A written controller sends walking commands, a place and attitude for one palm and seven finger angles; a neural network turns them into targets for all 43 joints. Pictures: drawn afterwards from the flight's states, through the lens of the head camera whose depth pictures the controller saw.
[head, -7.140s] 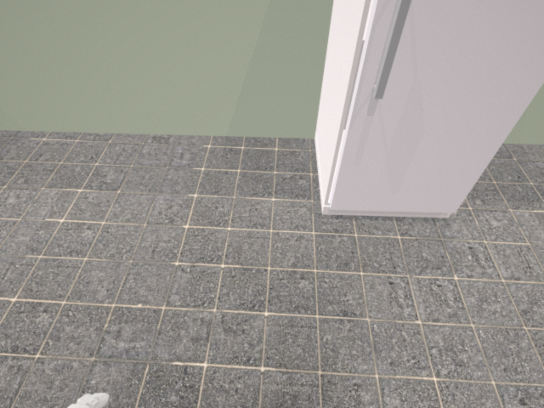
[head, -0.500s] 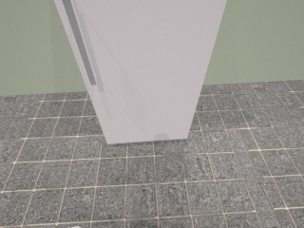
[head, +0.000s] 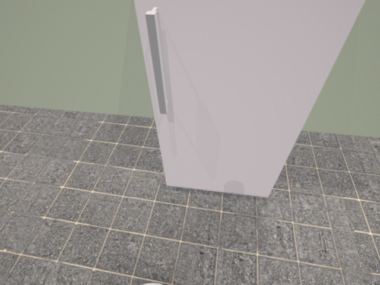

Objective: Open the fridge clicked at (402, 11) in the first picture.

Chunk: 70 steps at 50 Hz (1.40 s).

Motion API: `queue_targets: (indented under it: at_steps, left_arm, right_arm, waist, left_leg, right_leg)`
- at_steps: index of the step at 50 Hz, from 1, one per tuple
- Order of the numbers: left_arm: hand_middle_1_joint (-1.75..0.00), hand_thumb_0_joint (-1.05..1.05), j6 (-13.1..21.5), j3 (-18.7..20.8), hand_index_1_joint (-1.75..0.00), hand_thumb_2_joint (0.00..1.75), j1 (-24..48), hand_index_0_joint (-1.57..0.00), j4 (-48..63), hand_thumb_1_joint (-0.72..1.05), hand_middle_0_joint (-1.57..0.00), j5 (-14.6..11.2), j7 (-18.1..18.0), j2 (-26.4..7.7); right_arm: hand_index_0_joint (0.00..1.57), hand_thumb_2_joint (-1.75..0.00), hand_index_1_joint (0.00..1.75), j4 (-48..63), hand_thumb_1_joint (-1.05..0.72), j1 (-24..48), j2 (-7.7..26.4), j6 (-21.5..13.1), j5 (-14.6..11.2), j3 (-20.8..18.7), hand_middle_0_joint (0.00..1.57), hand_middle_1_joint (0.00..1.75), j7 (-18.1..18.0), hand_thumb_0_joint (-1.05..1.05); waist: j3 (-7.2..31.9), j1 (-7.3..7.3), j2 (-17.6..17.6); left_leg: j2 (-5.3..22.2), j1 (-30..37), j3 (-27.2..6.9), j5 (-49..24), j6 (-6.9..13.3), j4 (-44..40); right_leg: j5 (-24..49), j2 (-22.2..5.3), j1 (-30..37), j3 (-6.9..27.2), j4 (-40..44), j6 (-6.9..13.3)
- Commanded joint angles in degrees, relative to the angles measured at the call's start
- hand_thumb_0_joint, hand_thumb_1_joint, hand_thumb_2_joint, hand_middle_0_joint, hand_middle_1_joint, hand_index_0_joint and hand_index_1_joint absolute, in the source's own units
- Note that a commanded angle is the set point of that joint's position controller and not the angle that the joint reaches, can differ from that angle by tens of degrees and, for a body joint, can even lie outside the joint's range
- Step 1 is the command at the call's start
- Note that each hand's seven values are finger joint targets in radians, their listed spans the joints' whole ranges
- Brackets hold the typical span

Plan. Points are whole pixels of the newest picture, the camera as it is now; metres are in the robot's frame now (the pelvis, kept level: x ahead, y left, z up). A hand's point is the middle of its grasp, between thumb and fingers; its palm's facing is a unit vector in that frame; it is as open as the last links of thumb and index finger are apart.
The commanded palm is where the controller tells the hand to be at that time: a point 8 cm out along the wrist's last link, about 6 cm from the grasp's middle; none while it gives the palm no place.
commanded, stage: take the last steps up to it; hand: left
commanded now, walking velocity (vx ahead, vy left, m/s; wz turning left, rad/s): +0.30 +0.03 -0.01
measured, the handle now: (160, 67) +0.71 +0.19 +0.09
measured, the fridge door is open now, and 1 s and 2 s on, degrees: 0 0 0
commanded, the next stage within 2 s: come to a stop and stand still in 0.44 s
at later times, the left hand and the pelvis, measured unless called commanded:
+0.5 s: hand (116, 238) +0.25 +0.24 -0.17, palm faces -0.01 -0.98 -0.19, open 7.3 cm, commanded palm none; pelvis +0.15 +0.06 -0.01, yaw -2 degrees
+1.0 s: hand (113, 228) +0.28 +0.27 -0.19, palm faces +0.02 -0.97 -0.22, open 7.3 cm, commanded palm none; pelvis +0.19 +0.08 -0.03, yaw -2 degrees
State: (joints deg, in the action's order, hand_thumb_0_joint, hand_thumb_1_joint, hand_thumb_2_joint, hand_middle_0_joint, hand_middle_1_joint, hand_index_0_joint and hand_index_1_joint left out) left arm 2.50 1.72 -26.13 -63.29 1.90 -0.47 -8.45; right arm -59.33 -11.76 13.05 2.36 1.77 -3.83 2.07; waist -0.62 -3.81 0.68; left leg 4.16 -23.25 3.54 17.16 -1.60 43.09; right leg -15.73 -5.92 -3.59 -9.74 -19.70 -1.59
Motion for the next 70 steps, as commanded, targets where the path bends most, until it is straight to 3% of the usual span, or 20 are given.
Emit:
queue_targets:
  at_steps: [1,3,5,6,13,26,28,30,31,32,36,48,50,51,56,64,66,67,68,70]
  left_arm:
    - [-0.3,0.0,0.7,2.2,-0.3,0.9,-0.8,-0.2,0.9,0.9,-0.2,-0.1,-0.7,-10.3]
    - [-0.3,0.0,0.3,1.8,-0.3,0.9,0.3,-0.2,0.5,0.9,-0.2,-0.4,-0.7,-8.6]
    - [-0.3,0.0,0.0,0.6,-0.3,0.9,1.6,-0.2,3.4,0.9,-0.2,-0.7,-0.3,-2.9]
    - [-0.3,0.0,-0.4,0.6,-0.3,0.9,4.8,-0.2,4.4,0.9,-0.2,-0.4,-0.6,-4.1]
    - [-0.3,0.0,-1.5,1.5,-0.3,0.9,3.5,-0.2,1.6,0.9,-0.2,-0.1,0.6,-2.3]
    - [-0.3,0.0,-1.7,1.0,-0.3,0.9,20.9,-0.2,8.5,0.9,-0.2,-0.7,0.6,-2.7]
    - [-0.3,0.0,-1.0,1.0,-0.3,0.9,15.8,-0.2,7.1,0.9,-0.2,-0.7,0.3,-3.6]
    - [-0.3,0.0,0.5,1.9,-0.3,0.9,3.5,-0.2,3.2,0.9,-0.2,-0.5,-0.9,-8.6]
    - [-0.3,0.0,1.0,2.4,-0.3,0.9,0.3,-0.2,1.9,0.9,-0.2,-0.9,-1.4,-12.4]
    - [-0.3,0.0,1.0,2.4,-0.3,0.9,1.6,-0.2,2.5,0.9,-0.2,-1.3,-1.6,-14.2]
    - [-0.3,0.0,-1.4,1.6,-0.3,0.9,14.6,-0.2,6.6,0.9,-0.2,-0.8,-2.8,-9.8]
    - [-0.3,0.0,-4.2,3.2,-0.3,0.9,17.7,-0.2,10.9,0.9,-0.2,-0.2,-1.8,-10.2]
    - [-0.3,0.0,-5.1,2.0,-0.3,0.9,15.1,-0.2,12.6,0.9,-0.2,-1.3,-1.4,-4.3]
    - [-0.3,0.0,-5.9,2.6,-0.3,0.9,16.0,-0.2,12.4,0.9,-0.2,-0.6,-1.3,-6.9]
    - [-0.3,0.0,-5.1,3.1,-0.3,0.9,8.5,-0.2,6.9,0.9,-0.2,-0.4,0.4,-7.6]
    - [-0.3,0.0,-4.3,1.0,-0.3,0.9,11.7,-0.2,5.9,0.9,-0.2,-0.9,0.3,-4.7]
    - [-0.3,0.0,-2.8,0.1,-0.3,0.9,1.5,-0.2,2.0,0.9,-0.2,-0.4,-1.9,-7.0]
    - [-0.3,0.0,-2.1,0.2,-0.3,0.9,1.3,-0.2,4.3,0.9,-0.2,0.0,-1.9,-8.6]
    - [-0.3,0.0,-0.8,0.0,-0.3,0.9,3.9,-0.2,4.7,0.9,-0.2,0.1,-1.6,-10.4]
    - [-0.3,0.0,-0.9,0.1,-0.3,0.9,9.2,-0.2,5.6,0.9,-0.2,0.2,-1.4,-12.2]
  right_arm:
    - [0.2,-0.9,0.3,4.9,-0.9,3.4,-0.1,-3.3,-0.8,0.9,0.2,0.3,0.2,0.0]
    - [0.2,-0.9,0.3,1.8,-0.9,-5.8,2.8,-4.3,-0.8,0.4,0.2,0.3,-0.7,0.0]
    - [0.2,-0.9,0.3,-1.8,-0.9,-19.4,12.6,-4.7,-0.2,-1.9,0.2,0.3,-2.2,0.0]
    - [0.2,-0.9,0.3,-2.2,-0.9,-18.4,11.6,-4.5,-0.4,-1.5,0.2,0.3,-2.9,0.0]
    - [0.2,-0.9,0.3,-0.1,-0.9,-8.7,0.6,-6.9,-1.0,0.7,0.2,0.3,-3.7,0.0]
    - [0.2,-0.9,0.3,-5.2,-0.9,-16.7,1.7,-5.9,-0.1,0.8,0.2,0.3,-4.2,0.0]
    - [0.2,-0.9,0.3,-5.6,-0.9,-16.1,1.8,-5.6,-0.3,1.2,0.2,0.3,-4.5,0.0]
    - [0.2,-0.9,0.3,-5.0,-0.9,-15.9,0.5,-5.7,-1.6,1.4,0.2,0.3,-4.3,0.0]
    - [0.2,-0.9,0.3,-4.4,-0.9,-17.7,-1.0,-5.5,-2.3,1.4,0.2,0.3,-4.2,0.0]
    - [0.2,-0.9,0.3,-4.1,-0.9,-17.8,-0.4,-4.6,-2.7,0.9,0.2,0.3,-4.5,0.0]
    - [0.2,-0.9,0.3,-3.3,-0.9,-12.3,-3.2,-0.6,-1.9,0.7,0.2,0.3,-4.3,0.0]
    - [0.2,-0.9,0.3,1.7,-0.9,-11.7,-1.3,-1.3,-1.2,0.1,0.2,0.3,-3.0,0.0]
    - [0.2,-0.9,0.3,4.7,-0.9,-8.6,7.0,-2.4,-0.1,-1.0,0.2,0.3,-3.2,0.0]
    - [0.2,-0.9,0.3,6.1,-0.9,-4.3,9.2,-2.2,0.3,-1.3,0.2,0.3,-3.9,0.0]
    - [0.2,-0.9,0.3,6.5,-0.9,1.7,5.6,-3.0,-0.2,0.1,0.2,0.3,-4.4,0.0]
    - [0.2,-0.9,0.3,1.5,-0.9,-7.0,6.0,-2.9,-0.3,-0.5,0.2,0.3,-4.6,0.0]
    - [0.2,-0.9,0.3,3.7,-0.9,0.7,11.5,-3.1,-0.9,-1.4,0.2,0.3,-4.2,0.0]
    - [0.2,-0.9,0.3,6.1,-0.9,0.4,3.1,-2.4,-0.7,0.5,0.2,0.3,-2.8,0.0]
    - [0.2,-0.9,0.3,6.9,-0.9,-0.4,-1.0,-2.1,0.0,2.0,0.2,0.3,-1.9,0.0]
    - [0.2,-0.9,0.3,5.7,-0.9,-7.7,-1.0,-3.2,-0.6,1.6,0.2,0.3,-1.2,0.0]
  waist:
    - [-5.0,1.83,-12.0]
    - [-1.9,6.29,-4.1]
    - [2.2,10.63,18.3]
    - [1.1,10.75,15.7]
    - [-4.9,3.11,3.5]
    - [-8.4,5.82,4.9]
    - [-5.3,3.06,2.8]
    - [5.5,-1.44,-3.8]
    - [10.9,-0.42,-8.4]
    - [14.4,0.28,-9.6]
    - [3.0,3.98,-4.2]
    - [4.2,6.71,-9.1]
    - [-2.4,6.4,18.4]
    - [-4.9,6.24,14.9]
    - [-2.3,2.81,7.7]
    - [1.0,7.18,8.8]
    - [-0.2,1.19,7.2]
    - [-3.7,1.28,-7.0]
    - [-3.2,3.35,-8.2]
    - [6.9,7.86,2.7]
  left_leg:
    - [-1.8,5.2,4.3,-0.9,1.5,-10.2]
    - [-2.0,22.8,4.5,-2.8,1.8,-18.3]
    - [18.8,33.3,-23.5,4.0,8.9,-29.6]
    - [20.4,29.7,-25.1,8.5,10.9,-31.9]
    - [11.5,16.3,-6.3,-16.0,10.5,-33.9]
    - [12.0,22.4,-1.4,-40.6,9.7,-25.6]
    - [10.5,21.3,-1.0,-49.2,8.2,-17.2]
    - [4.6,10.5,1.6,-34.9,3.1,-0.6]
    - [-3.0,3.1,2.7,6.6,0.7,10.9]
    - [-3.1,5.0,-2.3,19.1,0.8,17.5]
    - [-1.4,4.0,-5.1,15.0,0.3,19.0]
    - [-2.5,16.6,-0.2,-3.5,-0.1,-13.6]
    - [16.9,5.6,-25.9,5.4,6.0,-33.3]
    - [20.1,-2.5,-30.0,10.4,8.9,-36.6]
    - [10.5,6.7,-14.1,6.0,7.5,-33.1]
    - [12.4,20.0,-14.4,-12.7,10.1,-29.2]
    - [11.9,9.9,-8.6,-18.1,6.9,-15.3]
    - [2.3,-1.4,-1.5,4.8,3.7,-9.9]
    - [-1.7,0.4,0.7,5.4,1.2,-4.6]
    - [-3.9,12.8,1.8,-0.2,0.9,-9.8]
  right_leg:
    - [1.1,-11.1,-6.2,8.8,5.9,7.3]
    - [0.2,-7.5,-14.9,5.4,-4.5,5.0]
    - [-19.3,3.0,-31.8,-0.2,-35.2,0.9]
    - [-18.7,1.4,-34.5,5.3,-43.2,2.0]
    - [1.3,-2.1,-29.7,7.0,-43.8,0.3]
    - [2.3,2.0,-24.9,3.4,-19.7,2.5]
    - [4.9,4.6,-14.9,2.2,-12.9,3.2]
    - [40.4,-3.8,8.2,10.9,-8.9,5.3]
    - [71.0,-17.1,16.0,22.4,-9.7,12.6]
    - [75.8,-20.8,12.5,23.1,-8.3,17.3]
    - [48.9,-15.2,-8.8,15.4,-3.2,13.6]
    - [2.8,-6.7,-19.8,12.4,-6.2,6.5]
    - [-15.0,5.3,-26.8,5.9,-25.3,-0.1]
    - [-14.0,4.6,-23.9,12.1,-33.4,0.2]
    - [-3.3,4.8,-24.7,12.1,-41.3,-1.1]
    - [-11.1,3.4,-19.9,8.9,-21.6,-1.3]
    - [-3.5,0.5,-13.6,13.0,-11.1,2.4]
    - [-10.4,0.8,-12.3,16.7,1.0,2.9]
    - [-10.7,-6.4,-16.4,24.0,6.2,6.5]
    - [-4.6,-3.8,-15.7,15.4,-5.0,6.7]
